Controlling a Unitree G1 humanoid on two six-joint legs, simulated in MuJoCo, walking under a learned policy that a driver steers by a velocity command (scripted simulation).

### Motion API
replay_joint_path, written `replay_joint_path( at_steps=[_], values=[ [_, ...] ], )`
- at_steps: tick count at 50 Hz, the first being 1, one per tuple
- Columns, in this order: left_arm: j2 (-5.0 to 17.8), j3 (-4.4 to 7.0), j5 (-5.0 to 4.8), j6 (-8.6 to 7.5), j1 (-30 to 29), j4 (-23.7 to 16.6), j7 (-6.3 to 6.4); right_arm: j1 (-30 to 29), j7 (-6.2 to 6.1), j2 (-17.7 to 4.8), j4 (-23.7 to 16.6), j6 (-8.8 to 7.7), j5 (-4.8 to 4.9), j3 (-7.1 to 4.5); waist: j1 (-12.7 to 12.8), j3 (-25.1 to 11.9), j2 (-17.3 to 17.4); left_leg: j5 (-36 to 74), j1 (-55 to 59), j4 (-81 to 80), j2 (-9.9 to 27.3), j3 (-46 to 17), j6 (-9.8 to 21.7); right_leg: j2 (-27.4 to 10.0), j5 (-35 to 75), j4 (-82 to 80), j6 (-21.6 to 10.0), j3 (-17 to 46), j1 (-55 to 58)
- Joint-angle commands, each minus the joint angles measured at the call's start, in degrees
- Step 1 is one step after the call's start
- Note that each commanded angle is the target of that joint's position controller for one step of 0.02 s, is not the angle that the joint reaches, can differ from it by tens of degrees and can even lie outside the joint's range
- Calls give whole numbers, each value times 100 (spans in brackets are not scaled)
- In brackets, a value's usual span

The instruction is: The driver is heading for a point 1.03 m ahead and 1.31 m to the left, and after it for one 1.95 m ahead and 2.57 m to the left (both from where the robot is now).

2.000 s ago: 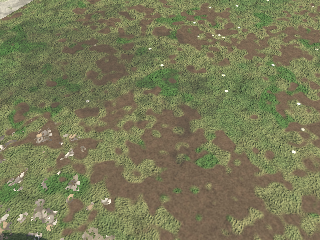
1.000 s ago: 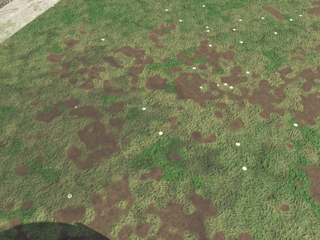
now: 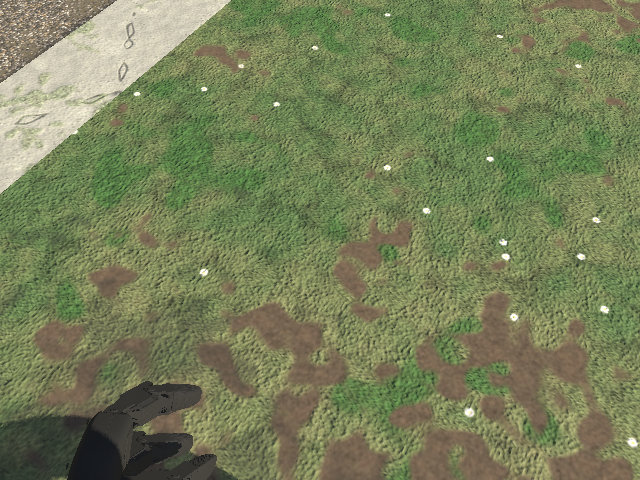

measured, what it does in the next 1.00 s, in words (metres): walks ahead, turning left: right foot, then left foot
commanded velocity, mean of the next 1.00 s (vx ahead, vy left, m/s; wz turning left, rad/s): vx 0.11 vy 0.00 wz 0.89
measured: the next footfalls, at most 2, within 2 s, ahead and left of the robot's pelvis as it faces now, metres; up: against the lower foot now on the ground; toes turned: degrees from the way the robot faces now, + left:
right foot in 0.02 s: +0.27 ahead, -0.11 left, +0.00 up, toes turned +3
left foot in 0.46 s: +0.23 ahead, +0.15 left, +0.00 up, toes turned +29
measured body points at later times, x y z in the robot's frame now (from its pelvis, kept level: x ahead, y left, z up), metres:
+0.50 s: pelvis +0.18 +0.03 +0.00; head +0.19 +0.07 +0.45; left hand +0.22 +0.35 -0.11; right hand +0.44 -0.18 -0.07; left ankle +0.19 +0.13 -0.73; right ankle +0.23 -0.11 -0.71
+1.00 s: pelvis +0.24 +0.02 +0.01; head +0.26 +0.04 +0.46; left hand +0.10 +0.32 -0.08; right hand +0.59 +0.00 -0.05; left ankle +0.17 +0.11 -0.68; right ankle +0.35 -0.03 -0.72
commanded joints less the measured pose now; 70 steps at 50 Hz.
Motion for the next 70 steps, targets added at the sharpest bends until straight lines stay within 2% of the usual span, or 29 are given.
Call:
replay_joint_path(
  at_steps=[1, 2, 3, 4, 5, 7, 10, 14, 22, 23, 24, 25, 26, 28, 31, 35, 45, 46, 47, 48, 49, 53, 57, 62, 66, 67, 68, 69, 70],
  values=[
    [1270, 502, 48, -96, 2011, 131, 200, -1071, -145, -1242, -734, 125, -35, -288, 1752, -1328, 994, 5233, -1637, 2607, 686, -673, -299, -106, 1187, -157, -181, 169, 3655],
    [1571, 510, 244, -21, 2865, 263, 263, -1090, -148, -569, -1094, 153, -221, -124, 1774, -2395, -51, 1474, -2898, 4867, 21, -336, -557, -1644, 3972, 852, -506, 1300, 5389],
    [1334, 358, 430, -35, 2617, 91, 132, 418, -88, 13, -1024, 168, -36, 73, 1071, -3892, -1685, -1879, -4103, 6889, -445, -843, -595, -3293, 4907, 851, -1697, 3300, 6728],
    [1029, 382, 255, 74, 2052, -211, 119, 477, -61, -704, -1006, 276, 7, -81, 1082, -4012, -1029, -1358, -4222, 7228, 180, -913, -650, -2988, 3247, 448, -1668, 3126, 6101],
    [721, 336, 114, 170, 1540, -311, 169, -199, -90, -1024, -1227, 387, 61, -217, 1023, -2944, -619, -919, -4586, 6921, 486, -474, -717, -2579, 2116, 166, -1431, 2201, 5124],
    [569, 295, 42, 253, 1005, -178, 237, -632, -193, -1070, -1344, 583, 12, -372, 629, -1451, -144, -441, -4509, 6573, 878, -117, -883, -2016, 1194, -460, -1203, 1180, 3118],
    [752, 410, 172, 236, 466, -82, 208, -748, -229, -558, -1632, 814, 46, -323, 299, -693, -456, -189, -3858, 5572, 1158, 104, -887, -1809, 524, -1194, -1138, 126, 1437],
    [1066, 574, 117, 292, 256, -59, 335, -1273, -96, -717, -1957, 784, -29, -371, 337, -1116, -311, 1295, -3465, 4085, 1299, 235, -676, -1865, 184, -1221, -1129, -585, 1711],
    [1268, 721, -212, 599, 462, 179, 253, -2000, 158, -1149, -2389, 915, -67, -604, 423, -858, -281, 1431, -2736, 1787, 798, 915, -31, -2022, -1288, -177, -314, -1202, 2599],
    [1119, 711, -209, 641, 794, 324, 216, -1740, 87, -1345, -2326, 892, -130, -704, 374, -841, 144, 2041, -2271, 1289, 725, 644, 181, -1719, -1688, 599, -15, -1395, 2386],
    [985, 692, -34, 671, 932, 230, 192, -1407, -39, -2198, -2361, 851, -172, -939, 433, -667, 1835, 4656, -1490, 661, 1787, -1209, 750, -940, -3298, 2556, 503, -1846, 1060],
    [860, 639, 125, 645, 612, -142, 215, -1556, -21, -2502, -2551, 719, -342, -903, 645, -1027, 2277, 4453, -872, 448, 2479, -3104, 1806, -76, -4949, 4109, 783, -811, -610],
    [1044, 678, 70, 606, 237, -186, 223, -1510, 69, -2285, -2604, 556, -326, -872, 342, -1423, 1323, 4047, -726, 300, 2444, -2959, 1789, -41, -4694, 4667, 657, 39, -899],
    [996, 685, 6, 556, 283, -105, 313, -1893, 30, -1968, -2643, 455, -114, -785, 641, -1240, 538, 3422, -930, 382, 1937, -2217, 1161, -170, -3700, 4321, 428, 382, -960],
    [1047, 726, 43, 561, 479, -69, 316, -2368, -143, -1602, -2920, 604, -96, -653, 878, -1354, 741, 3359, -1556, 419, 1559, -1867, 911, -36, -3065, 3720, 480, 431, -280],
    [756, 624, -22, 565, 379, -80, 276, -2226, -249, -1700, -3037, 687, -92, -713, 760, -1387, 721, 2896, -1606, 506, 1346, -2105, 864, 291, -2812, 2394, 634, 539, 37],
    [1095, 814, -64, 473, 1108, 39, 131, -2645, -171, -1602, -3352, 845, -14, -676, 916, -1154, 1131, 1661, -2541, 980, 676, -2918, 354, 231, -1971, -428, 341, 564, 2128],
    [1398, 903, 1, 516, 1260, 43, 159, -2372, -154, -1293, -3347, 869, -29, -585, 788, -1356, 400, 96, -3204, 1814, 244, -2425, 94, -763, -1880, -705, -4, 1271, 2975],
    [1749, 942, 157, 594, 1106, 1, 195, -2186, -137, -1127, -3467, 842, 9, -536, 470, -1124, -1409, -1109, -4345, 3175, -647, -1002, -218, -1889, -1289, -1103, -839, 2721, 3125],
    [1461, 895, 270, 541, 888, -189, 217, -2116, -75, -1720, -3426, 745, -106, -695, 455, -934, -1369, -886, -4705, 4456, -68, -903, -484, -2413, -1224, -1217, -1286, 3156, 2736],
    [1138, 810, 206, 541, 553, -355, 287, -2062, -36, -1969, -3256, 746, -88, -773, 413, -817, -923, -435, -4621, 4930, 192, -735, -586, -2129, -1398, -1101, -1145, 2440, 2542],
    [1063, 729, 66, 655, 595, -415, 482, -2105, 5, -1434, -3147, 858, -35, -599, 617, -472, -365, 533, -4873, 5510, 575, -99, -822, -1346, -1165, -1030, -811, 770, 2543],
    [1322, 815, 121, 739, 1168, -295, 443, -2623, 29, -1206, -3372, 840, -29, -477, 1032, -715, -659, 497, -4956, 4504, 965, 196, -1002, -1623, -622, -992, -1006, 303, 3371],
    [1590, 933, 20, 749, 964, -295, 275, -2478, 109, -1194, -3264, 886, -40, -488, 912, -843, -845, 569, -3653, 3071, 949, 689, -789, -1793, -478, -832, -759, -526, 2978],
    [1425, 941, -219, 684, 971, -176, 145, -1991, 127, -1274, -3062, 1007, -19, -649, 535, -977, -683, 1193, -2385, 1340, 626, 923, -275, -1826, -786, 181, -183, -1002, 2850],
    [1153, 881, -182, 676, 1275, -49, 102, -1464, 48, -1596, -2884, 986, -42, -807, 349, -1063, 8, 2106, -1300, 732, 625, 454, 24, -1446, -1324, 1265, 196, -1340, 2080],
    [768, 745, 113, 660, 1184, -373, 87, -1185, -42, -2472, -2970, 918, -77, -992, 511, -987, 2000, 5034, -19, 765, 2170, -1922, 710, -668, -4551, 3380, 713, -1579, -150],
    [830, 723, 152, 615, 741, -628, 151, -1491, 27, -2499, -3174, 710, -314, -908, 406, -1660, 2029, 5118, -335, 630, 2851, -2998, 1761, -218, -5023, 4473, 813, -286, -921],
    [1147, 788, 2, 622, 425, -627, 198, -1565, 87, -2103, -3123, 577, -335, -803, 212, -1639, 1327, 4628, -439, 491, 2620, -2389, 1630, -334, -4581, 4794, 698, 25, -939]
  ],
)
Keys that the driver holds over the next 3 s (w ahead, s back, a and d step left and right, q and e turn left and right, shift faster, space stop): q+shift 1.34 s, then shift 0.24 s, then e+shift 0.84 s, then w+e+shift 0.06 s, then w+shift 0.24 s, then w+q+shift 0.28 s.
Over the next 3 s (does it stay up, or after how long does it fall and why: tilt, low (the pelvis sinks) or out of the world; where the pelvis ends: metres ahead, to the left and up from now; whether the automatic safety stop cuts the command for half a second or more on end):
stays up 0.45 0.18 -0.01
